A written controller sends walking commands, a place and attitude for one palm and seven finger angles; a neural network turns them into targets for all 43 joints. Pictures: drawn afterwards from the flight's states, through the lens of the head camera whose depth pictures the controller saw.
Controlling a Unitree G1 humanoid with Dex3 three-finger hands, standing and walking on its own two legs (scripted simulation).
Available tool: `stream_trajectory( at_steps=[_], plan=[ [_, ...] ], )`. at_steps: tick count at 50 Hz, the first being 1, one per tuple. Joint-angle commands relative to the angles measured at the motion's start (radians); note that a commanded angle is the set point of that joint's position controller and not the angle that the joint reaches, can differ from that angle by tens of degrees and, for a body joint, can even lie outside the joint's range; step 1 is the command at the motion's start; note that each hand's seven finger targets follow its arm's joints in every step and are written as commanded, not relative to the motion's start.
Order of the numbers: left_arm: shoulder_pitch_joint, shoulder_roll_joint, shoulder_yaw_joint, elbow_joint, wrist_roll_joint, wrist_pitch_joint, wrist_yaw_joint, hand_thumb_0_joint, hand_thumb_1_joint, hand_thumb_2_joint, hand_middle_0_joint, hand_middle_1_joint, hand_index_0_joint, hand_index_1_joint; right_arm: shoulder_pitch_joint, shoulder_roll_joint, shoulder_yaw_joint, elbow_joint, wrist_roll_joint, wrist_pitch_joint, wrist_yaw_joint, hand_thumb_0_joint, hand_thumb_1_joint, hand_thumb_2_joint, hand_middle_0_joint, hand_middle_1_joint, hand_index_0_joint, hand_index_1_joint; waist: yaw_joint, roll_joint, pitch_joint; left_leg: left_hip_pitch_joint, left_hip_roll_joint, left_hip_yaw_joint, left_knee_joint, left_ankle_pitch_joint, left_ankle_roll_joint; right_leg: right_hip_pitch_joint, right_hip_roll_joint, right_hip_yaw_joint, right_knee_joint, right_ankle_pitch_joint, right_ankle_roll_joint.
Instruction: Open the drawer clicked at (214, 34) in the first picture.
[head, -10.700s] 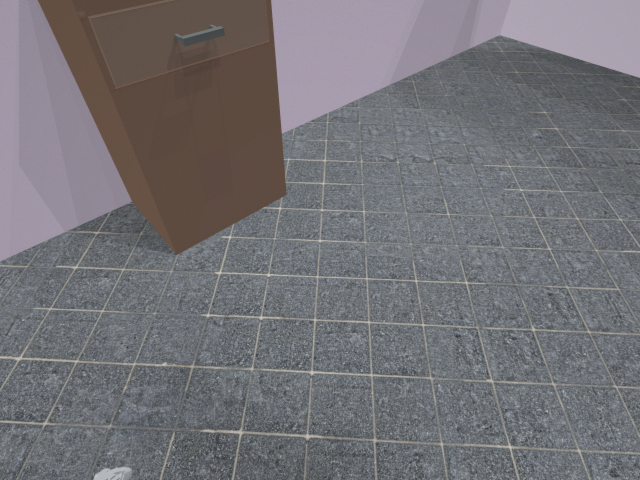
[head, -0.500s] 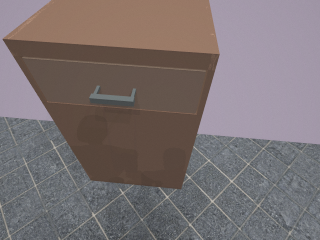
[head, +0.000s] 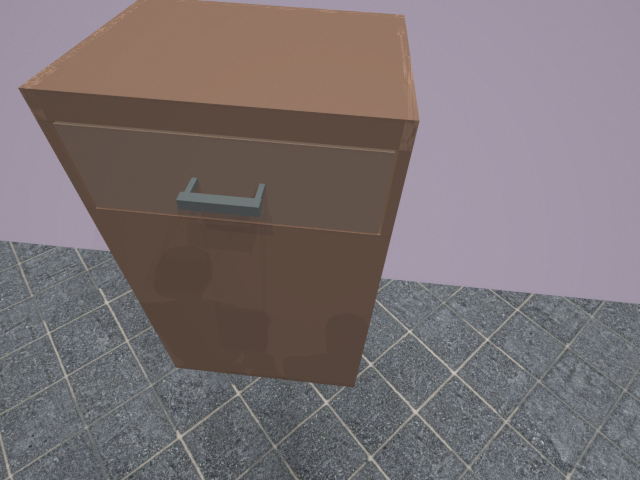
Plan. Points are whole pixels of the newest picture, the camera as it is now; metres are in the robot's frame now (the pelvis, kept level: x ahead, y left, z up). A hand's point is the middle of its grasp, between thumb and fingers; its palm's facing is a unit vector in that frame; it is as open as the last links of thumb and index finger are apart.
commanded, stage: come to a stop and stand still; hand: left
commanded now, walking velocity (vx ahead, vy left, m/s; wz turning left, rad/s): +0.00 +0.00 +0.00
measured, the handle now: (223, 195) +0.53 +0.20 +0.04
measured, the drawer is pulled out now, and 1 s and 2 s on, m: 0.00 0.00 0.00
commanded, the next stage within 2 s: look again from close up in 0.22 s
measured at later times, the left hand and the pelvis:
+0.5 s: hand out of the picture -0.03 +0.17 -0.18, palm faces +0.01 -0.99 -0.16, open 7.4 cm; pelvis +0.00 +0.02 -0.01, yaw +0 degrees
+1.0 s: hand out of the picture +0.04 +0.22 -0.17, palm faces -0.09 -0.96 -0.27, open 7.3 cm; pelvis +0.02 +0.04 +0.00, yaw -2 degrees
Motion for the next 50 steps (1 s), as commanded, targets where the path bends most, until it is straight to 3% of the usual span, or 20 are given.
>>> stream_trajectory(
  at_steps=[1,5,15,16,17,18,19,20,21,23,25,27,29,38,42,46,47,48,49,50],
  plan=[
    [0.064,0.066,0.009,-0.014,-0.003,-0.011,0.000,0.000,0.900,0.900,-0.200,-0.300,-0.200,-0.300,0.046,-0.082,-0.007,-0.026,0.001,-0.017,-0.002,0.000,-0.900,-0.900,0.200,0.300,0.200,0.300,0.007,0.010,0.083,-0.104,0.070,-0.090,-0.121,-0.062,0.031,0.000,-0.135,0.167,-0.148,-0.082,0.025],
    [0.076,0.058,0.009,-0.009,-0.001,-0.014,0.002,0.000,0.900,0.900,-0.200,-0.300,-0.200,-0.300,0.076,-0.072,-0.006,-0.016,0.001,-0.016,-0.001,0.000,-0.900,-0.900,0.200,0.300,0.200,0.300,-0.001,-0.022,0.083,-0.077,0.062,-0.082,-0.111,-0.057,0.031,-0.035,-0.137,0.175,-0.165,-0.130,0.021],
    [0.126,0.028,0.006,0.009,-0.001,-0.022,0.006,0.000,0.900,0.900,-0.200,-0.300,-0.200,-0.300,0.109,-0.046,0.000,-0.006,0.002,-0.025,-0.003,0.000,-0.900,-0.900,0.200,0.300,0.200,0.300,0.003,0.009,0.081,-0.085,0.063,-0.081,-0.109,-0.029,0.032,-0.041,-0.136,0.170,-0.138,-0.080,0.016],
    [0.188,0.076,0.001,0.033,0.014,-0.044,0.050,0.000,0.900,0.900,-0.200,-0.300,-0.200,-0.300,-0.037,-0.116,-0.019,-0.066,0.013,-0.035,0.011,0.000,-0.900,-0.900,0.200,0.300,0.200,0.300,0.050,0.043,0.117,-0.132,0.058,-0.015,0.118,-0.070,-0.008,-0.081,-0.195,0.242,-0.142,0.237,0.089],
    [0.136,0.121,0.008,-0.013,0.011,-0.047,0.042,0.000,0.900,0.900,-0.200,-0.300,-0.200,-0.300,0.054,-0.051,-0.017,-0.098,0.010,-0.013,0.013,0.000,-0.900,-0.900,0.200,0.300,0.200,0.300,-0.032,0.031,0.026,-0.112,0.019,-0.052,0.186,-0.148,0.004,-0.086,-0.268,0.325,-0.192,-0.039,0.030],
    [0.095,0.111,0.011,-0.035,0.011,-0.046,0.032,0.000,0.900,0.900,-0.200,-0.300,-0.200,-0.300,0.084,-0.050,-0.019,-0.083,0.004,-0.012,0.017,0.000,-0.900,-0.900,0.200,0.300,0.200,0.300,-0.041,0.070,0.025,-0.080,0.026,-0.049,0.194,-0.135,0.012,-0.148,-0.258,0.304,-0.207,-0.243,-0.029],
    [0.078,0.108,0.015,-0.041,0.012,-0.051,0.032,0.000,0.900,0.900,-0.200,-0.300,-0.200,-0.300,0.122,-0.044,-0.018,-0.073,0.003,-0.015,0.022,0.000,-0.900,-0.900,0.200,0.300,0.200,0.300,-0.062,0.051,-0.006,-0.055,0.029,-0.038,0.167,-0.073,0.014,-0.167,-0.236,0.274,-0.190,-0.253,-0.049],
    [0.069,0.105,0.014,-0.047,0.008,-0.054,0.030,0.000,0.900,0.900,-0.200,-0.300,-0.200,-0.300,0.151,-0.035,-0.015,-0.070,0.002,-0.016,0.024,0.000,-0.900,-0.900,0.200,0.300,0.200,0.300,-0.063,0.048,-0.019,-0.012,0.026,-0.032,0.142,-0.039,0.019,-0.176,-0.215,0.227,-0.163,-0.228,-0.045],
    [0.069,0.086,0.013,-0.047,0.007,-0.054,0.029,0.000,0.900,0.900,-0.200,-0.300,-0.200,-0.300,0.167,-0.041,-0.012,-0.076,0.002,-0.020,0.023,0.000,-0.900,-0.900,0.200,0.300,0.200,0.300,-0.064,0.004,-0.015,-0.015,0.030,-0.051,0.115,-0.031,0.026,-0.174,-0.191,0.214,-0.137,-0.218,-0.037],
    [0.062,0.057,0.010,-0.049,0.006,-0.041,0.026,0.000,0.900,0.900,-0.200,-0.300,-0.200,-0.300,0.154,-0.059,-0.015,-0.082,-0.001,-0.022,0.019,0.000,-0.900,-0.900,0.200,0.300,0.200,0.300,-0.051,-0.001,0.073,-0.079,0.048,-0.073,0.057,-0.075,0.035,-0.211,-0.162,0.198,-0.119,-0.281,-0.025],
    [0.076,0.048,0.007,-0.048,0.006,-0.033,0.020,0.000,0.900,0.900,-0.200,-0.300,-0.200,-0.300,0.141,-0.067,-0.010,-0.086,-0.003,-0.030,0.016,0.000,-0.900,-0.900,0.200,0.300,0.200,0.300,-0.032,0.080,0.119,-0.154,0.068,-0.121,-0.042,-0.103,0.051,-0.166,-0.123,0.169,-0.055,-0.208,-0.009],
    [0.099,0.039,0.001,-0.039,0.003,-0.032,0.016,0.000,0.900,0.900,-0.200,-0.300,-0.200,-0.300,0.120,-0.080,-0.005,-0.092,-0.001,-0.038,0.012,0.000,-0.900,-0.900,0.200,0.300,0.200,0.300,-0.009,0.067,0.124,-0.206,0.082,-0.153,-0.092,-0.101,0.062,-0.084,-0.105,0.150,-0.019,-0.103,0.002],
    [0.111,0.036,-0.001,-0.035,0.001,-0.031,0.014,0.000,0.900,0.900,-0.200,-0.300,-0.200,-0.300,0.112,-0.090,-0.002,-0.095,0.001,-0.042,0.009,0.000,-0.900,-0.900,0.200,0.300,0.200,0.300,-0.001,0.017,0.111,-0.198,0.078,-0.144,-0.099,-0.075,0.064,-0.046,-0.110,0.152,-0.018,-0.057,0.006],
    [0.083,0.054,0.000,-0.037,-0.003,-0.025,0.015,0.000,0.900,0.900,-0.200,-0.300,-0.200,-0.300,0.110,-0.107,0.004,-0.057,0.001,-0.052,0.004,0.000,-0.900,-0.900,0.200,0.300,0.200,0.300,0.000,0.018,0.036,-0.088,0.079,-0.126,-0.099,0.093,0.066,0.015,-0.123,0.138,0.007,0.071,0.019],
    [0.074,0.060,0.000,-0.034,-0.002,-0.025,0.016,0.000,0.900,0.900,-0.200,-0.300,-0.200,-0.300,0.102,-0.111,0.004,-0.045,0.004,-0.052,0.002,0.000,-0.900,-0.900,0.200,0.300,0.200,0.300,-0.003,-0.007,0.031,-0.060,0.077,-0.115,-0.087,0.137,0.064,0.019,-0.132,0.139,0.002,0.100,0.022],
    [0.073,0.061,0.000,-0.024,-0.002,-0.023,0.018,0.000,0.900,0.900,-0.200,-0.300,-0.200,-0.300,0.091,-0.113,0.004,-0.030,0.004,-0.050,0.000,0.000,-0.900,-0.900,0.200,0.300,0.200,0.300,-0.006,0.012,0.037,-0.029,0.079,-0.105,-0.083,0.184,0.061,0.013,-0.133,0.138,0.003,0.122,0.025],
    [0.140,0.107,-0.002,0.008,0.010,-0.032,0.055,0.000,0.900,0.900,-0.200,-0.300,-0.200,-0.300,-0.016,-0.162,-0.008,-0.107,0.021,-0.046,0.013,0.000,-0.900,-0.900,0.200,0.300,0.200,0.300,0.035,-0.172,0.098,-0.136,0.103,-0.081,0.084,0.152,0.034,-0.035,-0.168,0.165,-0.027,0.314,0.047],
    [-0.703,0.425,-0.005,-1.478,0.181,-0.196,0.063,0.000,0.877,0.890,-0.202,-0.315,-0.202,-0.315,-0.031,-0.318,-0.019,-0.467,0.068,-0.182,-0.027,0.000,-0.900,-0.900,0.200,0.300,0.200,0.300,-0.084,0.158,-0.396,0.130,-0.009,-0.068,-0.025,0.241,0.064,-0.008,-0.035,0.215,0.089,0.231,0.015],
    [-0.242,0.353,0.014,-1.222,0.192,-0.122,0.134,0.000,0.853,0.880,-0.203,-0.330,-0.203,-0.330,-0.115,-0.245,-0.009,-0.418,0.052,-0.284,-0.068,0.000,-0.900,-0.900,0.200,0.300,0.200,0.300,0.010,0.326,-0.347,0.200,0.036,-0.078,-0.043,0.356,0.024,-0.072,-0.039,0.110,0.147,0.009,0.003],
    [-0.165,0.259,-0.015,-1.151,0.134,-0.051,0.188,0.000,0.830,0.870,-0.205,-0.345,-0.205,-0.345,-0.102,-0.231,-0.036,-0.352,0.065,-0.317,-0.073,0.000,-0.900,-0.900,0.200,0.300,0.200,0.300,-0.004,0.297,-0.234,0.081,0.035,-0.080,-0.072,0.233,-0.013,-0.117,-0.029,0.075,0.175,-0.102,0.017]
  ],
)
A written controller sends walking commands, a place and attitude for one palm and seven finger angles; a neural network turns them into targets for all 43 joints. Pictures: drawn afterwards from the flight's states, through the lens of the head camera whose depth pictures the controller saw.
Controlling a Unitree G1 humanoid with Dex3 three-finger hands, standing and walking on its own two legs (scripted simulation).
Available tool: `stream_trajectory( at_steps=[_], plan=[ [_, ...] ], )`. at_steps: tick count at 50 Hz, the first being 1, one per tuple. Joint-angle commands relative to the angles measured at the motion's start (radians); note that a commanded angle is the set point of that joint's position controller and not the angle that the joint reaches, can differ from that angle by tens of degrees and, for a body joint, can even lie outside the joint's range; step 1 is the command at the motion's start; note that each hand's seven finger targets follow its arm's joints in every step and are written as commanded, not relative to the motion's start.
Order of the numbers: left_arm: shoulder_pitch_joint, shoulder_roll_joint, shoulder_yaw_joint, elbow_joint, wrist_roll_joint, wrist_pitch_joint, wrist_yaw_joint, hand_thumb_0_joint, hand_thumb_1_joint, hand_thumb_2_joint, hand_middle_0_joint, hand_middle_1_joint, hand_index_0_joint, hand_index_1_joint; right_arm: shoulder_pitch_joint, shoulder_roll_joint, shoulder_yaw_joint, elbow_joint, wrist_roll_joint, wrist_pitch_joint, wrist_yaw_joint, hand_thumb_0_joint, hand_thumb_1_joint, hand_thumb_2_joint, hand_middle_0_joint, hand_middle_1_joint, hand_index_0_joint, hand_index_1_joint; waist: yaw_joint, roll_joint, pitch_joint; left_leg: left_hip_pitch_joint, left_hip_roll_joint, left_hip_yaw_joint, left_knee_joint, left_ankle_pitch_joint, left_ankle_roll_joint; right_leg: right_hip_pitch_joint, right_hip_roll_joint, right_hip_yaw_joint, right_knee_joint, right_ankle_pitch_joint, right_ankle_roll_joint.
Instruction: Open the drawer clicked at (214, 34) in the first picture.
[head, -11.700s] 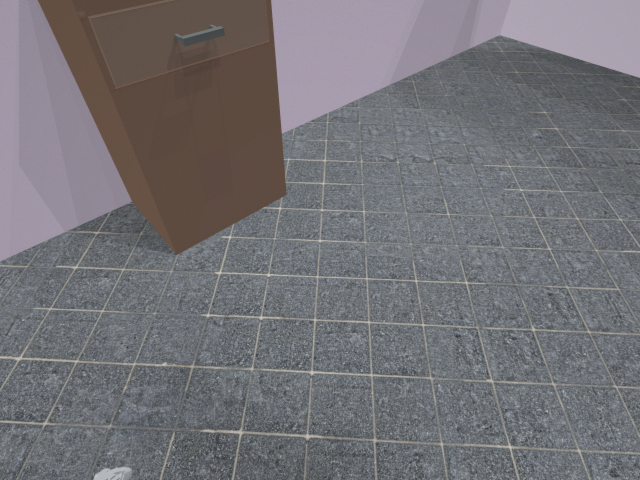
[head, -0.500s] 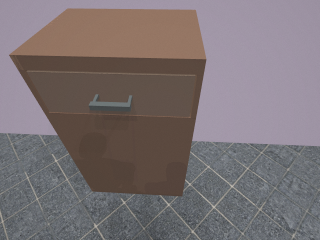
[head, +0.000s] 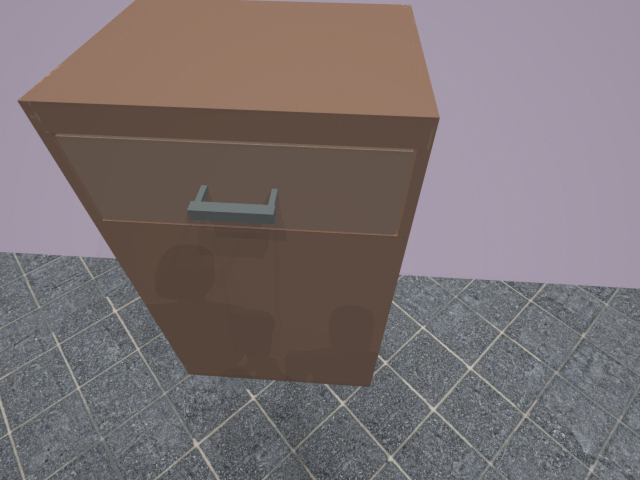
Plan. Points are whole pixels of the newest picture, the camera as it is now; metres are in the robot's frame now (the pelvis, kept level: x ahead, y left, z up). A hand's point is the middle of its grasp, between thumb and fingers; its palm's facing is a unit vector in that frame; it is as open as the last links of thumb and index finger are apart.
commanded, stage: raise the hand with hooked fingers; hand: left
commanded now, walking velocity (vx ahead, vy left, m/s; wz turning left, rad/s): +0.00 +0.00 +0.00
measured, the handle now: (235, 203) +0.50 +0.18 +0.05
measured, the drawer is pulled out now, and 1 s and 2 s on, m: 0.00 0.00 0.00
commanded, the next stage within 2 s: move the hooked fingers above the handle in 1.84 s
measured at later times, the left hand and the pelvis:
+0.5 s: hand (155, 476) +0.13 +0.20 -0.03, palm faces -0.03 -0.10 -0.99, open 9.4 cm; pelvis -0.01 -0.05 -0.03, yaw +1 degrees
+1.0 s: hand (176, 328) +0.26 +0.19 +0.08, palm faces +0.16 -0.07 -0.99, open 12.3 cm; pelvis +0.00 -0.04 -0.01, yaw -4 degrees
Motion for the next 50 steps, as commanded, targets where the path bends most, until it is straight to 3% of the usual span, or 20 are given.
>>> stream_trajectory(
  at_steps=[1,2,3,5,6,8,10,11,14,15,18,20,21,26,30,32,35,38,44,50],
  plan=[
    [0.005,0.065,-0.075,-0.691,0.080,-0.031,0.149,0.000,0.807,0.860,-0.207,-0.360,-0.207,-0.360,-0.128,-0.138,-0.056,-0.242,0.058,-0.257,-0.061,0.000,-0.900,-0.900,0.200,0.300,0.200,0.300,-0.018,0.191,-0.164,0.030,0.106,-0.141,-0.117,0.239,-0.065,-0.126,0.025,0.011,0.083,-0.059,-0.030],
    [-0.157,0.076,-0.110,-0.924,0.106,-0.036,0.157,0.000,0.783,0.850,-0.208,-0.375,-0.208,-0.375,-0.170,-0.165,-0.052,-0.338,0.056,-0.268,-0.051,0.000,-0.900,-0.900,0.200,0.300,0.200,0.300,-0.031,0.152,-0.049,-0.046,0.088,-0.161,-0.106,0.151,-0.055,-0.140,0.016,0.000,0.062,-0.021,-0.030],
    [-0.106,0.136,-0.076,-0.948,0.192,-0.046,0.178,0.000,0.760,0.840,-0.210,-0.390,-0.210,-0.390,-0.192,-0.202,-0.061,-0.357,0.037,-0.275,-0.048,0.000,-0.900,-0.900,0.200,0.300,0.200,0.300,-0.021,0.136,-0.105,-0.044,0.084,-0.164,-0.064,0.143,-0.049,-0.154,0.023,0.015,0.042,0.014,-0.041],
    [-0.035,0.182,-0.065,-0.936,0.359,-0.044,0.226,0.000,0.713,0.820,-0.213,-0.420,-0.213,-0.420,-0.212,-0.225,-0.066,-0.421,0.002,-0.246,-0.024,0.000,-0.900,-0.900,0.200,0.300,0.200,0.300,-0.032,0.028,-0.081,-0.117,0.060,-0.184,0.015,0.224,-0.047,-0.202,0.036,0.025,0.052,0.036,-0.056],
    [0.026,0.168,-0.075,-0.901,0.446,-0.035,0.241,0.000,0.690,0.810,-0.215,-0.435,-0.215,-0.435,-0.211,-0.219,-0.077,-0.449,-0.013,-0.214,-0.006,0.000,-0.900,-0.900,0.200,0.300,0.200,0.300,-0.016,-0.080,-0.084,-0.140,0.061,-0.178,0.046,0.271,-0.047,-0.224,0.048,0.013,0.064,0.022,-0.056],
    [0.249,0.130,-0.077,-0.807,0.602,-0.020,0.265,0.000,0.643,0.790,-0.218,-0.465,-0.218,-0.465,-0.275,-0.221,-0.102,-0.525,-0.035,-0.139,0.032,0.000,-0.900,-0.900,0.200,0.300,0.200,0.300,0.048,-0.195,-0.059,-0.201,0.050,-0.137,0.082,0.230,-0.046,-0.246,0.054,0.026,0.058,-0.037,-0.060],
    [0.428,0.129,-0.043,-0.740,0.722,-0.029,0.263,0.000,0.597,0.770,-0.222,-0.495,-0.222,-0.495,-0.308,-0.218,-0.111,-0.558,-0.038,-0.034,0.079,0.000,-0.900,-0.900,0.200,0.300,0.200,0.300,0.111,-0.244,-0.031,-0.288,0.039,-0.090,0.097,0.211,-0.053,-0.214,0.055,0.063,0.075,0.034,-0.072],
    [0.417,0.134,-0.045,-0.780,0.761,-0.055,0.259,0.000,0.573,0.760,-0.223,-0.510,-0.223,-0.510,-0.334,-0.215,-0.102,-0.595,-0.032,0.009,0.098,0.000,-0.900,-0.900,0.200,0.300,0.200,0.300,0.117,-0.250,-0.068,-0.300,0.028,-0.073,0.103,0.206,-0.056,-0.184,0.054,0.071,0.102,0.092,-0.073],
    [0.300,0.254,0.048,-0.913,0.865,-0.115,0.292,0.000,0.503,0.730,-0.228,-0.555,-0.228,-0.555,-0.393,-0.201,-0.089,-0.669,-0.033,0.075,0.119,0.000,-0.900,-0.900,0.200,0.300,0.200,0.300,0.136,-0.160,-0.146,-0.311,0.009,-0.053,0.134,0.166,-0.049,-0.165,0.050,0.121,0.134,0.119,-0.077],
    [0.255,0.308,0.100,-0.971,0.899,-0.127,0.316,0.000,0.480,0.720,-0.230,-0.570,-0.230,-0.570,-0.392,-0.199,-0.091,-0.666,-0.040,0.094,0.120,0.000,-0.900,-0.900,0.200,0.300,0.200,0.300,0.149,-0.074,-0.167,-0.299,0.003,-0.058,0.147,0.168,-0.048,-0.167,0.055,0.137,0.147,0.119,-0.079],
    [0.026,0.369,0.138,-1.126,0.965,-0.129,0.393,0.000,0.410,0.690,-0.235,-0.615,-0.235,-0.615,-0.370,-0.173,-0.093,-0.688,-0.066,0.116,0.105,0.000,-0.900,-0.900,0.200,0.300,0.200,0.300,0.114,0.105,-0.324,-0.199,-0.006,-0.071,0.202,0.176,-0.032,-0.217,0.060,0.193,0.165,0.131,-0.086],
    [-0.195,0.439,0.165,-1.254,0.988,-0.142,0.435,0.000,0.363,0.670,-0.238,-0.645,-0.238,-0.645,-0.359,-0.171,-0.093,-0.669,-0.088,0.125,0.088,0.000,-0.900,-0.900,0.200,0.300,0.200,0.300,0.064,0.107,-0.386,-0.133,-0.009,-0.103,0.264,0.165,-0.022,-0.285,0.049,0.246,0.155,0.088,-0.076],
    [-0.239,0.410,0.138,-1.261,0.974,-0.153,0.446,0.000,0.340,0.660,-0.240,-0.660,-0.240,-0.660,-0.361,-0.167,-0.094,-0.665,-0.090,0.122,0.077,0.000,-0.900,-0.900,0.200,0.300,0.200,0.300,0.043,0.118,-0.388,-0.104,-0.011,-0.107,0.283,0.150,-0.014,-0.310,0.040,0.250,0.138,0.073,-0.072],
    [-0.316,0.380,0.085,-1.143,0.905,-0.211,0.404,0.000,0.223,0.610,-0.248,-0.735,-0.248,-0.735,-0.372,-0.167,-0.082,-0.627,-0.085,0.093,0.055,0.000,-0.900,-0.900,0.200,0.300,0.200,0.300,-0.020,0.019,-0.227,-0.154,-0.020,-0.108,0.304,0.058,-0.002,-0.335,0.025,0.230,0.068,0.020,-0.048],
    [-0.211,0.365,0.073,-0.951,0.872,-0.088,0.288,0.000,0.130,0.570,-0.255,-0.795,-0.255,-0.795,-0.399,-0.162,-0.067,-0.618,-0.056,0.122,0.049,0.000,-0.900,-0.900,0.200,0.300,0.200,0.300,0.033,-0.101,-0.192,-0.250,-0.019,-0.088,0.204,0.067,-0.005,-0.144,0.015,0.219,0.016,0.123,-0.024],
    [-0.150,0.430,0.117,-0.951,0.845,-0.032,0.219,0.000,0.083,0.550,-0.258,-0.825,-0.258,-0.825,-0.397,-0.166,-0.054,-0.626,-0.034,0.139,0.041,0.000,-0.900,-0.900,0.200,0.300,0.200,0.300,0.072,-0.148,-0.234,-0.273,-0.016,-0.077,0.147,0.095,-0.012,0.012,-0.002,0.233,0.019,0.230,-0.005],
    [-0.086,0.507,0.196,-0.994,0.822,-0.017,0.155,0.000,0.013,0.520,-0.263,-0.870,-0.263,-0.870,-0.409,-0.172,-0.036,-0.633,-0.028,0.140,0.037,0.000,-0.900,-0.900,0.200,0.300,0.200,0.300,0.110,-0.117,-0.274,-0.259,-0.014,-0.076,0.102,0.140,-0.018,0.145,-0.017,0.236,0.052,0.405,0.008],
    [-0.125,0.498,0.200,-1.107,0.809,-0.047,0.143,0.000,-0.057,0.490,-0.268,-0.915,-0.268,-0.915,-0.402,-0.174,-0.035,-0.633,-0.028,0.139,0.030,0.000,-0.900,-0.900,0.200,0.300,0.200,0.300,0.102,-0.065,-0.274,-0.250,-0.017,-0.092,0.077,0.153,-0.018,0.176,-0.028,0.228,0.048,0.480,0.012],
    [-0.248,0.497,0.239,-1.173,0.811,-0.117,0.230,0.000,-0.197,0.430,-0.278,-1.005,-0.278,-1.005,-0.382,-0.173,-0.070,-0.601,-0.030,0.095,0.015,0.000,-0.900,-0.900,0.200,0.300,0.200,0.300,0.085,-0.015,-0.253,-0.188,-0.032,-0.103,0.068,0.136,-0.010,0.086,-0.017,0.221,-0.010,0.291,-0.004],
    [-0.427,0.499,0.186,-1.069,0.812,-0.014,0.205,0.000,-0.337,0.370,-0.288,-1.095,-0.288,-1.095,-0.405,-0.184,-0.087,-0.579,0.009,0.106,0.013,0.000,-0.900,-0.900,0.200,0.300,0.200,0.300,0.067,-0.032,-0.225,-0.135,-0.033,-0.079,0.027,0.137,-0.008,0.060,0.000,0.169,-0.050,0.166,-0.009]
  ],
)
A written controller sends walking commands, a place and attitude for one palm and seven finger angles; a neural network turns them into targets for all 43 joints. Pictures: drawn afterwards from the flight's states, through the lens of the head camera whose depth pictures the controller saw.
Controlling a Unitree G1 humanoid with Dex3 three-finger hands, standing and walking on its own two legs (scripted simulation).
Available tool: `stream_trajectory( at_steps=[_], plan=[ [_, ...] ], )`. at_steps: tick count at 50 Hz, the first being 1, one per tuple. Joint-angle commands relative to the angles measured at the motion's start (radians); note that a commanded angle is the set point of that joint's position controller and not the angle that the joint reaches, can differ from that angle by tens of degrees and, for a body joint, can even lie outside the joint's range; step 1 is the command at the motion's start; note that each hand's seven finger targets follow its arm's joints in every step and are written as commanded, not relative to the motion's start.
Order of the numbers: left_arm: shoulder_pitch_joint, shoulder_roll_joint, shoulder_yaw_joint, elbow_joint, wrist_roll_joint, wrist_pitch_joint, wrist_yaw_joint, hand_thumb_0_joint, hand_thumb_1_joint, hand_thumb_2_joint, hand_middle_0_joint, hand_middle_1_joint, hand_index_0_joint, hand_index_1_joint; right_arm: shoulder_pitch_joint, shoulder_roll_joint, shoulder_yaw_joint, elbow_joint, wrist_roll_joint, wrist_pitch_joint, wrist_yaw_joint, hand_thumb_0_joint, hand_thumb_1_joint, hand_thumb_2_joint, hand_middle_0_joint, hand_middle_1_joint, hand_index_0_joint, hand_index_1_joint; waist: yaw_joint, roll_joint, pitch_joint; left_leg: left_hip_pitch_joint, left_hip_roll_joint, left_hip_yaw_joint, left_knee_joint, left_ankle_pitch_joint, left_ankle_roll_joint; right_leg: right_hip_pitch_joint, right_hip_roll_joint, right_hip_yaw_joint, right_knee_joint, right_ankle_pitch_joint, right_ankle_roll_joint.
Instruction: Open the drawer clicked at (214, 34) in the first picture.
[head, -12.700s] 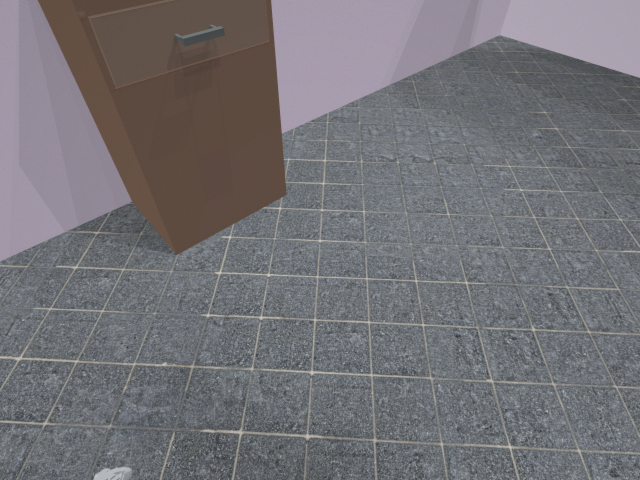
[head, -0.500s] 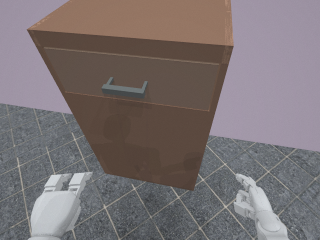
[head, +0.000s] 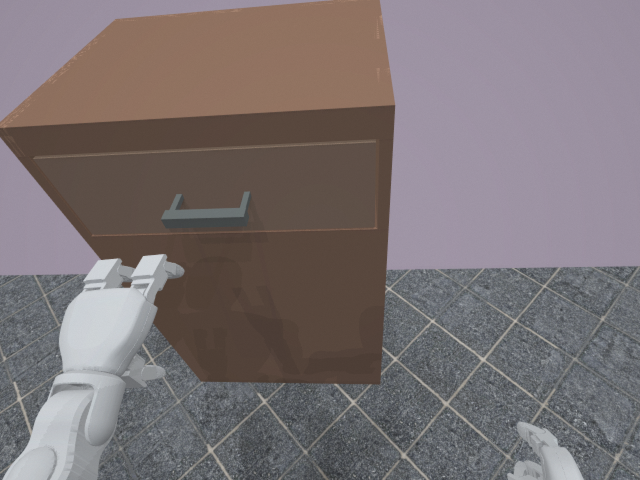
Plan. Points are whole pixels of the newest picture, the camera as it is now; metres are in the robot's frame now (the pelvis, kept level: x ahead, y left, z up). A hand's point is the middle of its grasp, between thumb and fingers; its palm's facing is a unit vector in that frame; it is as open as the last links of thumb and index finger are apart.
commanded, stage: raise the hand with hooked fingers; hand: left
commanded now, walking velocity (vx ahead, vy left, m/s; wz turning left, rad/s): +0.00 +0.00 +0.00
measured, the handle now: (208, 208) +0.49 +0.25 +0.06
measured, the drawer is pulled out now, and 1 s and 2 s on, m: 0.00 0.00 0.00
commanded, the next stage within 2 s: move the hooked fingers above the handle in 0.84 s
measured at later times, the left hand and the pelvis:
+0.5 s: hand (74, 242) +0.31 +0.31 +0.18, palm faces +0.13 -0.03 -0.99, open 13.8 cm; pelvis -0.01 +0.05 +0.01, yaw +1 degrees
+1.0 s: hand (81, 262) +0.29 +0.30 +0.16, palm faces +0.09 -0.05 -0.99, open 13.9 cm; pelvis -0.02 +0.04 +0.01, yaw +2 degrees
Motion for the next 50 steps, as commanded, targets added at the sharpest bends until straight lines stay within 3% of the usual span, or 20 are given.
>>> stream_trajectory(
  at_steps=[1,6,10,15,18,22,26,29,32,35,36,38,40,42,45,46,49,50],
  plan=[
    [-0.303,0.196,0.097,-0.123,-0.019,0.088,-0.005,0.000,-0.360,0.360,-0.290,-1.110,-0.290,-1.110,-0.217,-0.026,0.007,-0.186,0.033,-0.058,-0.002,0.000,-0.900,-0.900,0.200,0.300,0.200,0.300,0.011,-0.102,-0.170,-0.017,-0.043,0.025,-0.072,0.164,0.050,0.203,-0.063,0.099,-0.161,0.176,0.044],
    [-0.440,0.226,0.054,-0.135,-0.032,0.140,-0.118,0.000,-0.477,0.310,-0.298,-1.185,-0.298,-1.185,-0.237,-0.028,0.027,-0.184,0.036,-0.050,-0.016,0.000,-0.900,-0.900,0.200,0.300,0.200,0.300,0.010,-0.069,-0.171,0.061,-0.030,0.011,-0.125,0.236,0.050,0.255,-0.052,0.050,-0.172,0.235,0.040],
    [-0.540,0.293,0.098,-0.151,-0.016,0.144,-0.180,0.000,-0.500,0.300,-0.300,-1.200,-0.300,-1.200,-0.242,-0.032,0.040,-0.181,0.033,-0.038,-0.012,0.000,-0.900,-0.900,0.200,0.300,0.200,0.300,0.018,-0.044,-0.165,0.108,-0.017,-0.007,-0.156,0.319,0.043,0.276,-0.032,0.027,-0.181,0.292,0.026],
    [-0.668,0.318,0.112,-0.081,-0.024,0.157,-0.240,0.000,-0.500,0.300,-0.300,-1.200,-0.300,-1.200,-0.235,-0.031,0.054,-0.171,0.041,-0.024,0.000,0.000,-0.900,-0.900,0.200,0.300,0.200,0.300,0.018,-0.025,-0.139,0.126,-0.002,-0.023,-0.196,0.341,0.027,0.277,-0.020,0.001,-0.200,0.260,0.017],
    [-0.753,0.298,0.067,-0.037,-0.031,0.171,-0.282,0.000,-0.500,0.300,-0.300,-1.200,-0.300,-1.200,-0.220,-0.033,0.060,-0.165,0.042,-0.016,0.006,0.000,-0.900,-0.900,0.200,0.300,0.200,0.300,0.006,-0.023,-0.117,0.135,0.005,-0.032,-0.212,0.350,0.018,0.264,-0.024,-0.015,-0.209,0.239,0.013],
    [-0.867,0.318,0.049,-0.069,-0.040,0.161,-0.340,0.000,-0.500,0.300,-0.300,-1.200,-0.300,-1.200,-0.204,-0.039,0.057,-0.174,0.039,-0.021,0.014,0.000,-0.900,-0.900,0.200,0.300,0.200,0.300,0.002,-0.006,-0.198,0.190,0.009,-0.053,-0.210,0.397,0.011,0.275,-0.024,-0.018,-0.210,0.237,0.011],
    [-0.710,0.261,0.025,-0.013,-0.057,0.146,-0.402,0.000,-0.500,0.300,-0.300,-1.200,-0.300,-1.200,-0.178,-0.043,0.054,-0.182,0.039,-0.017,0.034,0.000,-0.900,-0.900,0.200,0.300,0.200,0.300,0.011,-0.060,-0.170,0.179,0.021,-0.055,-0.212,0.440,0.008,0.265,-0.023,-0.031,-0.216,0.238,0.013],
    [-0.707,0.304,0.066,-0.086,-0.068,0.110,-0.409,0.000,-0.500,0.300,-0.300,-1.200,-0.300,-1.200,-0.172,-0.054,0.049,-0.196,0.035,-0.016,0.041,0.000,-0.900,-0.900,0.200,0.300,0.200,0.300,0.019,-0.055,-0.180,0.174,0.023,-0.055,-0.214,0.460,0.008,0.270,-0.022,-0.028,-0.218,0.252,0.014],
    [-0.744,0.352,0.124,-0.152,-0.068,0.058,-0.377,0.000,-0.500,0.300,-0.300,-1.200,-0.300,-1.200,-0.155,-0.050,0.045,-0.194,0.029,-0.031,0.045,0.000,-0.900,-0.900,0.200,0.300,0.200,0.300,0.031,-0.019,-0.212,0.184,0.022,-0.072,-0.215,0.482,0.002,0.282,-0.019,-0.030,-0.215,0.243,0.009],
    [-0.782,0.397,0.189,-0.219,-0.073,0.014,-0.317,0.000,-0.500,0.300,-0.300,-1.200,-0.300,-1.200,-0.157,-0.050,0.039,-0.188,0.027,-0.053,0.048,0.000,-0.900,-0.900,0.200,0.300,0.200,0.300,0.040,0.068,-0.243,0.206,0.024,-0.091,-0.202,0.493,-0.008,0.262,-0.008,-0.022,-0.209,0.234,0.006],
    [-0.798,0.388,0.179,-0.210,-0.067,0.005,-0.300,0.000,-0.500,0.300,-0.300,-1.200,-0.300,-1.200,-0.143,-0.041,0.039,-0.169,0.025,-0.058,0.052,0.000,-0.900,-0.900,0.200,0.300,0.200,0.300,0.040,0.064,-0.259,0.204,0.021,-0.097,-0.208,0.496,-0.019,0.272,-0.016,-0.029,-0.206,0.226,0.004],
    [-0.768,0.367,0.177,-0.158,-0.080,0.009,-0.271,0.000,-0.500,0.300,-0.300,-1.200,-0.300,-1.200,-0.135,-0.046,0.031,-0.154,0.030,-0.057,0.051,0.000,-0.900,-0.900,0.200,0.300,0.200,0.300,0.037,0.042,-0.221,0.187,0.017,-0.089,-0.213,0.455,-0.022,0.251,-0.014,-0.027,-0.220,0.217,0.005],
    [-0.735,0.342,0.174,-0.096,-0.090,0.039,-0.259,0.000,-0.500,0.300,-0.300,-1.200,-0.300,-1.200,-0.154,-0.051,0.031,-0.154,0.043,-0.057,0.053,0.000,-0.900,-0.900,0.200,0.300,0.200,0.300,0.032,0.032,-0.176,0.155,0.013,-0.076,-0.218,0.395,-0.014,0.240,-0.008,-0.025,-0.227,0.201,0.003],
    [-0.725,0.306,0.120,-0.036,-0.086,0.074,-0.267,0.000,-0.500,0.300,-0.300,-1.200,-0.300,-1.200,-0.149,-0.055,0.032,-0.142,0.045,-0.043,0.050,0.000,-0.900,-0.900,0.200,0.300,0.200,0.300,0.023,-0.024,-0.143,0.123,0.011,-0.054,-0.237,0.333,-0.009,0.241,-0.019,-0.032,-0.235,0.178,0.008],
    [-0.732,0.270,0.067,-0.060,-0.074,0.114,-0.296,0.000,-0.500,0.300,-0.300,-1.200,-0.300,-1.200,-0.189,-0.060,0.038,-0.170,0.052,-0.039,0.047,0.000,-0.900,-0.900,0.200,0.300,0.200,0.300,0.016,-0.023,-0.176,0.129,0.005,-0.051,-0.226,0.319,0.005,0.252,-0.016,-0.023,-0.229,0.180,0.009],
    [-0.743,0.269,0.044,-0.067,-0.068,0.118,-0.310,0.000,-0.500,0.300,-0.300,-1.200,-0.300,-1.200,-0.175,-0.057,0.039,-0.167,0.045,-0.038,0.047,0.000,-0.900,-0.900,0.200,0.300,0.200,0.300,0.017,-0.035,-0.219,0.141,-0.001,-0.045,-0.225,0.321,0.009,0.278,-0.028,-0.024,-0.227,0.182,0.011],
    [-0.774,0.294,0.037,-0.064,-0.053,0.114,-0.336,0.000,-0.500,0.300,-0.300,-1.200,-0.300,-1.200,-0.175,-0.062,0.042,-0.169,0.041,-0.031,0.030,0.000,-0.900,-0.900,0.200,0.300,0.200,0.300,0.000,-0.072,-0.199,0.134,-0.006,-0.032,-0.222,0.274,0.028,0.271,-0.029,-0.015,-0.245,0.172,0.018],
    [-0.760,0.331,0.086,-0.050,-0.057,0.105,-0.340,0.000,-0.500,0.300,-0.300,-1.200,-0.300,-1.200,-0.183,-0.063,0.044,-0.174,0.044,-0.035,0.025,0.000,-0.900,-0.900,0.200,0.300,0.200,0.300,0.004,-0.082,-0.191,0.122,-0.004,-0.033,-0.216,0.256,0.036,0.272,-0.022,-0.007,-0.249,0.165,0.019]
  ],
)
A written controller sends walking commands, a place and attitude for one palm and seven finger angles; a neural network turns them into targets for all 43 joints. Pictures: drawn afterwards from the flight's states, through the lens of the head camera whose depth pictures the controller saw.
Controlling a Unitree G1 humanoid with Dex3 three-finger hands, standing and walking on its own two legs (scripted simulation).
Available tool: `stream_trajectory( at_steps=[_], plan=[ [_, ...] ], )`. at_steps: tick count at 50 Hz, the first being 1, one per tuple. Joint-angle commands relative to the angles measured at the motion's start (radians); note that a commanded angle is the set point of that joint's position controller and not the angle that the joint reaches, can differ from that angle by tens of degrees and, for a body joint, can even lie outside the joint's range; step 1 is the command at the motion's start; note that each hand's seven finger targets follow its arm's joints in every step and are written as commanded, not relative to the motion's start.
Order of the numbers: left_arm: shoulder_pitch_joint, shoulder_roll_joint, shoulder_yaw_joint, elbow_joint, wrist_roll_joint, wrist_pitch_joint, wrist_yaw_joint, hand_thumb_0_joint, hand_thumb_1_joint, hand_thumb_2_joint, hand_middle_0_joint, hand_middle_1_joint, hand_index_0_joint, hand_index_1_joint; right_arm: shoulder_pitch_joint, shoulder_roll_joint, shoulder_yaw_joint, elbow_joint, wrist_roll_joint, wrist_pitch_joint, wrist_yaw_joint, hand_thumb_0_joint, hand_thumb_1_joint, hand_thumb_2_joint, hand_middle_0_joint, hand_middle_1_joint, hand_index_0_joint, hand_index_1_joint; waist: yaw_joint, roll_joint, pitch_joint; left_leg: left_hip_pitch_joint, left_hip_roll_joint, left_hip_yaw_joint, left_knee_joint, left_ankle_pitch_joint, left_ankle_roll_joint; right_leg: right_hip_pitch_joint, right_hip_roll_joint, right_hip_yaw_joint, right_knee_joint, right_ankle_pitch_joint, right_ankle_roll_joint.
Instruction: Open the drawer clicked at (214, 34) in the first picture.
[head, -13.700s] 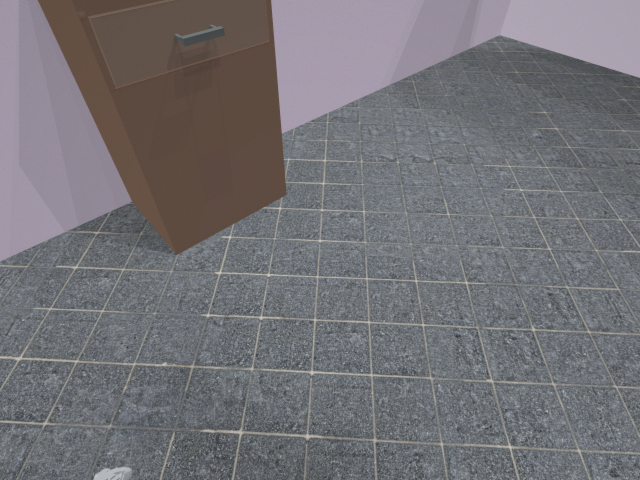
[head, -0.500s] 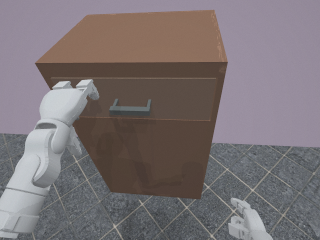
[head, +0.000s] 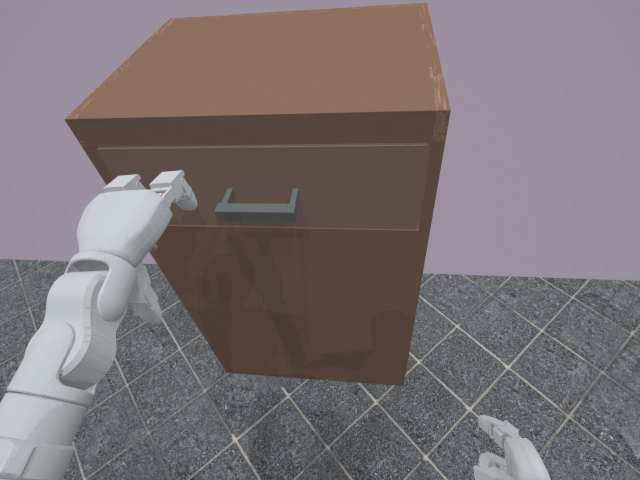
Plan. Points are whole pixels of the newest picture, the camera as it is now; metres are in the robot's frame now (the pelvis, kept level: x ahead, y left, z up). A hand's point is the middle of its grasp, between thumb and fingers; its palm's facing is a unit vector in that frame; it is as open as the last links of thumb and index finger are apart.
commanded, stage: move the hooked fingers above the handle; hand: left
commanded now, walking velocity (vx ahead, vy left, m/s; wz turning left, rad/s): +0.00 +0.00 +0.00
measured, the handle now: (259, 203) +0.52 +0.19 +0.04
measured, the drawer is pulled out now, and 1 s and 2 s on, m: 0.00 0.00 0.00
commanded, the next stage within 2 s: none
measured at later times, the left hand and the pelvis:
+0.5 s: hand (206, 239) +0.37 +0.21 +0.11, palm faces -0.03 -0.04 -1.00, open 13.9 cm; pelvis +0.01 -0.03 +0.00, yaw +0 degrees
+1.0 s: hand (232, 227) +0.41 +0.19 +0.09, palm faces -0.03 -0.06 -1.00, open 13.8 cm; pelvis +0.04 -0.01 -0.01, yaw +0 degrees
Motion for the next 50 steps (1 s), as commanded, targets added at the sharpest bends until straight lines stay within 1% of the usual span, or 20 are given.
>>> stream_trajectory(
  at_steps=[1,3,5,6,10,13,15,18,21,23,25,26,29,33,35,39,42,45,49,50],
  plan=[
    [-0.343,0.239,0.122,-0.144,0.016,-0.038,0.005,0.000,-0.500,0.300,-0.300,-1.200,-0.300,-1.200,-0.145,-0.109,-0.022,-0.157,-0.001,-0.053,-0.029,0.000,-0.900,-0.900,0.200,0.300,0.200,0.300,-0.022,-0.127,-0.234,-0.008,0.039,-0.009,-0.050,0.125,-0.015,0.142,0.019,0.002,-0.049,0.031,-0.035],
    [-0.376,0.259,0.144,-0.100,0.009,-0.069,0.011,0.000,-0.500,0.300,-0.300,-1.200,-0.300,-1.200,-0.135,-0.109,-0.023,-0.150,0.000,-0.050,-0.044,0.000,-0.900,-0.900,0.200,0.300,0.200,0.300,-0.025,-0.138,-0.189,-0.027,0.037,-0.006,-0.056,0.088,-0.011,0.120,0.020,0.003,-0.063,0.004,-0.032],
    [-0.410,0.329,0.222,-0.090,0.005,-0.104,0.030,0.000,-0.500,0.300,-0.300,-1.200,-0.300,-1.200,-0.139,-0.112,-0.025,-0.147,0.003,-0.055,-0.052,0.000,-0.900,-0.900,0.200,0.300,0.200,0.300,-0.016,-0.090,-0.208,-0.029,0.034,-0.006,-0.044,0.093,-0.010,0.131,0.027,0.014,-0.064,0.009,-0.034],
    [-0.448,0.302,0.189,-0.084,0.005,-0.118,0.035,0.000,-0.500,0.300,-0.300,-1.200,-0.300,-1.200,-0.134,-0.097,-0.020,-0.146,-0.002,-0.059,-0.055,0.000,-0.900,-0.900,0.200,0.300,0.200,0.300,-0.012,-0.081,-0.241,-0.030,0.022,-0.001,-0.039,0.103,-0.010,0.161,0.015,0.016,-0.056,0.018,-0.033],
    [-0.463,0.316,0.220,0.003,0.001,-0.145,0.071,0.000,-0.500,0.300,-0.300,-1.200,-0.300,-1.200,-0.120,-0.099,-0.033,-0.136,0.004,-0.060,-0.062,0.000,-0.900,-0.900,0.200,0.300,0.200,0.300,-0.015,-0.060,-0.232,-0.044,0.020,0.010,-0.024,0.109,-0.013,0.146,0.019,0.028,-0.061,0.041,-0.033],
    [-0.458,0.259,0.154,0.028,0.009,-0.135,0.075,0.000,-0.500,0.300,-0.300,-1.200,-0.300,-1.200,-0.110,-0.103,-0.037,-0.137,0.004,-0.053,-0.060,0.000,-0.900,-0.900,0.200,0.300,0.200,0.300,-0.025,-0.031,-0.252,-0.055,0.016,0.018,-0.013,0.140,-0.015,0.147,0.011,0.024,-0.043,0.091,-0.034],
    [-0.462,0.214,0.106,0.035,0.014,-0.120,0.063,0.000,-0.500,0.300,-0.300,-1.200,-0.300,-1.200,-0.113,-0.107,-0.041,-0.146,0.008,-0.052,-0.056,0.000,-0.900,-0.900,0.200,0.300,0.200,0.300,-0.038,-0.057,-0.267,-0.047,0.017,0.020,-0.003,0.148,-0.013,0.137,0.014,0.024,-0.040,0.107,-0.032],
    [-0.440,0.218,0.093,0.052,0.009,-0.109,0.046,0.000,-0.500,0.300,-0.300,-1.200,-0.300,-1.200,-0.100,-0.115,-0.043,-0.151,0.007,-0.043,-0.059,0.000,-0.900,-0.900,0.200,0.300,0.200,0.300,-0.040,-0.105,-0.264,-0.071,0.015,0.025,0.004,0.143,-0.006,0.152,0.004,0.030,-0.028,0.139,-0.025],
    [-0.470,0.244,0.112,0.069,0.005,-0.123,0.038,0.000,-0.500,0.300,-0.300,-1.200,-0.300,-1.200,-0.091,-0.120,-0.044,-0.151,0.006,-0.039,-0.064,0.000,-0.900,-0.900,0.200,0.300,0.200,0.300,-0.038,-0.165,-0.278,-0.091,0.015,0.025,0.009,0.127,-0.001,0.162,0.000,0.037,-0.020,0.138,-0.018],
    [-0.498,0.275,0.142,0.071,0.007,-0.143,0.050,0.000,-0.500,0.300,-0.300,-1.200,-0.300,-1.200,-0.079,-0.120,-0.048,-0.143,0.007,-0.038,-0.070,0.000,-0.900,-0.900,0.200,0.300,0.200,0.300,-0.036,-0.141,-0.281,-0.094,0.012,0.023,0.016,0.135,0.000,0.155,0.003,0.038,-0.011,0.147,-0.020],
    [-0.524,0.334,0.202,0.048,0.014,-0.166,0.076,0.000,-0.500,0.300,-0.300,-1.200,-0.300,-1.200,-0.074,-0.121,-0.052,-0.142,0.003,-0.039,-0.073,0.000,-0.900,-0.900,0.200,0.300,0.200,0.300,-0.022,-0.110,-0.336,-0.090,0.009,0.018,0.025,0.166,-0.001,0.184,0.006,0.043,0.005,0.178,-0.024],
    [-0.549,0.303,0.174,0.052,0.015,-0.173,0.088,0.000,-0.500,0.300,-0.300,-1.200,-0.300,-1.200,-0.074,-0.109,-0.050,-0.141,0.003,-0.041,-0.074,0.000,-0.900,-0.900,0.200,0.300,0.200,0.300,-0.023,-0.090,-0.338,-0.089,0.007,0.020,0.028,0.170,0.000,0.179,0.002,0.045,0.008,0.185,-0.024],
    [-0.537,0.287,0.184,0.064,0.020,-0.177,0.128,0.000,-0.500,0.300,-0.300,-1.200,-0.300,-1.200,-0.056,-0.103,-0.058,-0.131,0.005,-0.039,-0.071,0.000,-0.900,-0.900,0.200,0.300,0.200,0.300,-0.021,-0.057,-0.356,-0.078,0.009,0.023,0.035,0.215,-0.005,0.163,0.011,0.034,0.024,0.221,-0.031],
    [-0.514,0.251,0.155,0.128,0.035,-0.127,0.151,0.000,-0.500,0.300,-0.300,-1.200,-0.300,-1.200,-0.043,-0.108,-0.061,-0.124,0.008,-0.031,-0.058,0.000,-0.900,-0.900,0.200,0.300,0.200,0.300,-0.025,-0.085,-0.349,-0.085,0.017,0.026,0.039,0.254,-0.010,0.150,0.016,0.021,0.035,0.252,-0.034],
    [-0.478,0.230,0.133,0.162,0.038,-0.090,0.139,0.000,-0.500,0.300,-0.300,-1.200,-0.300,-1.200,-0.054,-0.118,-0.061,-0.132,0.012,-0.023,-0.055,0.000,-0.900,-0.900,0.200,0.300,0.200,0.300,-0.028,-0.123,-0.343,-0.090,0.019,0.031,0.041,0.257,-0.008,0.151,0.017,0.023,0.034,0.266,-0.032],
    [-0.487,0.178,0.059,0.124,0.041,-0.054,0.097,0.000,-0.500,0.300,-0.300,-1.200,-0.300,-1.200,-0.052,-0.120,-0.060,-0.147,0.014,-0.009,-0.051,0.000,-0.900,-0.900,0.200,0.300,0.200,0.300,-0.044,-0.135,-0.358,-0.066,0.023,0.027,0.051,0.292,-0.004,0.147,0.016,0.016,0.048,0.312,-0.029],
    [-0.528,0.147,0.018,0.070,0.039,-0.073,0.074,0.000,-0.500,0.300,-0.300,-1.200,-0.300,-1.200,-0.048,-0.114,-0.061,-0.156,0.012,-0.008,-0.051,0.000,-0.900,-0.900,0.200,0.300,0.200,0.300,-0.056,-0.120,-0.367,-0.030,0.024,0.013,0.061,0.309,-0.001,0.118,0.022,0.011,0.052,0.298,-0.032],
    [-0.595,0.159,0.027,0.058,0.048,-0.103,0.086,0.000,-0.500,0.300,-0.300,-1.200,-0.300,-1.200,-0.033,-0.114,-0.062,-0.148,0.008,-0.011,-0.058,0.000,-0.900,-0.900,0.200,0.300,0.200,0.300,-0.065,-0.114,-0.361,0.000,0.029,0.000,0.072,0.330,-0.004,0.071,0.032,0.006,0.052,0.272,-0.037],
    [-0.690,0.150,0.025,0.097,0.073,-0.122,0.146,0.000,-0.500,0.300,-0.300,-1.200,-0.300,-1.200,-0.010,-0.098,-0.061,-0.121,0.009,-0.015,-0.057,0.000,-0.900,-0.900,0.200,0.300,0.200,0.300,-0.063,-0.049,-0.361,0.016,0.033,-0.014,0.076,0.357,-0.028,0.019,0.038,-0.008,0.064,0.217,-0.050],
    [-0.707,0.176,0.050,0.109,0.078,-0.118,0.162,0.000,-0.500,0.300,-0.300,-1.200,-0.300,-1.200,-0.006,-0.103,-0.062,-0.115,0.008,-0.016,-0.056,0.000,-0.900,-0.900,0.200,0.300,0.200,0.300,-0.059,-0.051,-0.378,0.018,0.035,-0.018,0.077,0.368,-0.033,0.021,0.042,-0.009,0.067,0.215,-0.052]
  ],
)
